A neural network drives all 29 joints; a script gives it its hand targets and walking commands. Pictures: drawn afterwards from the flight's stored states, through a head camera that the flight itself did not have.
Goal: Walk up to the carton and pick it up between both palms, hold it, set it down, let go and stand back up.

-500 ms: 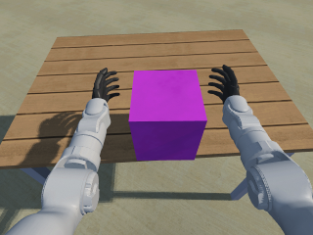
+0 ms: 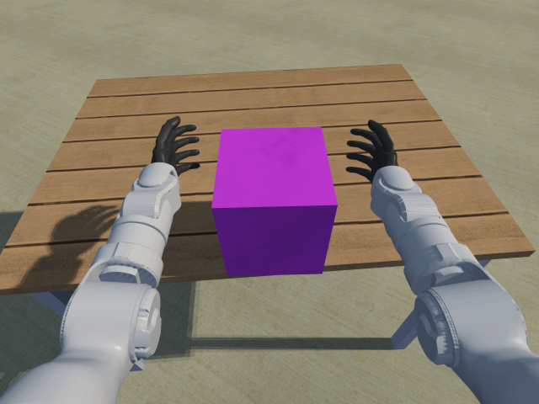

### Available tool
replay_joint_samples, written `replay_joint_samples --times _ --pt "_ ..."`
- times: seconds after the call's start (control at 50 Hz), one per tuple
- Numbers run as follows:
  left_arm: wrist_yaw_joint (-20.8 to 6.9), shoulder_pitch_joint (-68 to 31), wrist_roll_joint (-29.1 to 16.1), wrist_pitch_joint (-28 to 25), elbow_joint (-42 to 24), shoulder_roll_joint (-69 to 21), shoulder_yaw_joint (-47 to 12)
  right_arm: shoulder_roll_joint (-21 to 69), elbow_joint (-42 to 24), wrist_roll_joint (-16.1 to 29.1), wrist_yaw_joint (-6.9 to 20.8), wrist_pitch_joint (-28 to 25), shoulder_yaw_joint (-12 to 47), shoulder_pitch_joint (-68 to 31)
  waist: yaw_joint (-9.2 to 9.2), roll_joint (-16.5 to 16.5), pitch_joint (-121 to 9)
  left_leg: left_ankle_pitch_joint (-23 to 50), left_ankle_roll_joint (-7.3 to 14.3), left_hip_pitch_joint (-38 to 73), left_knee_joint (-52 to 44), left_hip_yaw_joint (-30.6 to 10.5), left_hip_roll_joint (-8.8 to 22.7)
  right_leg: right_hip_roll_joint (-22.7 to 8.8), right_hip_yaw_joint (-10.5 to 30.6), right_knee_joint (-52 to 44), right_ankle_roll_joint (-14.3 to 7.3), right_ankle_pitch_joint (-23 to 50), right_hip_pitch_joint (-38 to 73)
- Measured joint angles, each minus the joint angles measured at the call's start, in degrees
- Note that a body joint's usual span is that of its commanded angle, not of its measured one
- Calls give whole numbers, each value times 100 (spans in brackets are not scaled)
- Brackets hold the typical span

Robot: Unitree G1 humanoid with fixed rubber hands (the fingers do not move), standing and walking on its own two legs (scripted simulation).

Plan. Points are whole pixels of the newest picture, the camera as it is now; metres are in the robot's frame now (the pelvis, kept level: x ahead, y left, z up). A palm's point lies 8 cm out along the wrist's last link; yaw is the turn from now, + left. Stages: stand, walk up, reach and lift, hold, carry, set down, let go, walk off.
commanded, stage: set down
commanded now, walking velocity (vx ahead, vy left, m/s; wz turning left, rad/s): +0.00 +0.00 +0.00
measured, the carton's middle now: (273, 203) +0.45 +0.04 +0.03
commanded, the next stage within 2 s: none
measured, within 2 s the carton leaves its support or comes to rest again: neither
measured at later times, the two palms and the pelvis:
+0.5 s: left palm (159, 220) +0.36 +0.21 +0.09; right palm (395, 229) +0.36 -0.15 +0.07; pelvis +0.01 +0.00 +0.01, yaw -1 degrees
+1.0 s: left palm (139, 299) +0.26 +0.23 +0.03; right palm (409, 301) +0.27 -0.16 +0.02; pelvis +0.03 +0.01 +0.01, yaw -2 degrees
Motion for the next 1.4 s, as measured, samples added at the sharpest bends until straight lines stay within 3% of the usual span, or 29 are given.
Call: replay_joint_samples --times 0.14,0.28,0.4,0.48,0.6,0.78,0.88,1.08,1.18,1.28,1.4 --pt "-401 1813 320 185 -1659 -142 323 97 -1174 137 -231 -450 437 1590 11 5 421 -44 -45 854 -243 -29 31 52 -28 -357 4 12 914" --pt "-175 2827 -110 288 -2761 78 -87 169 -2412 48 -171 -259 231 2781 19 -195 587 -136 -61 872 -102 -57 29 38 -54 -84 -40 -165 879" --pt "-33 2623 -330 473 -3191 218 -297 131 -2993 42 -79 133 155 2722 18 -221 560 -128 -39 542 4 17 4 -1 20 176 -41 -213 451" --pt "-251 2965 -36 525 -3753 -32 -43 161 -3315 102 -127 -79 449 2969 -13 -122 643 -48 -26 820 -262 99 -8 2 102 -84 0 -110 698" --pt "-527 4195 370 536 -4409 -562 205 213 -3821 -28 -170 -545 642 4245 52 34 813 -108 -3 1523 -522 200 -19 7 199 -387 52 -107 1386" --pt "-262 5394 132 -20 -4974 -467 -100 264 -4695 -402 81 -790 294 5322 232 -108 1051 -218 17 1641 -435 248 -51 -31 249 -128 50 -299 1409" --pt "-248 5779 108 -297 -5192 -368 -238 326 -4688 -455 216 -946 324 5593 245 -176 1049 -218 16 1665 -466 234 -56 -34 236 -188 56 -287 1454" --pt "-230 6255 166 -343 -5248 -372 -374 201 -4482 -553 383 -1087 366 6177 218 -40 942 -317 54 1882 -463 272 -78 -53 276 -289 98 -311 1705" --pt "-231 6355 212 -528 -4978 -434 -506 117 -4453 -620 508 -1213 308 6296 178 42 946 -326 82 1966 -499 329 -99 -71 333 -288 125 -317 1752" --pt "-282 6411 444 -392 -4556 -539 -469 19 -4063 -788 600 -1161 389 6361 163 43 1102 -317 90 2151 -576 371 -114 -81 377 -296 138 -331 1890" --pt "-189 6691 519 -280 -4577 -486 -490 49 -3917 -944 701 -1156 324 6660 184 -18 1234 -340 73 2250 -602 363 -105 -70 368 -305 122 -367 1983"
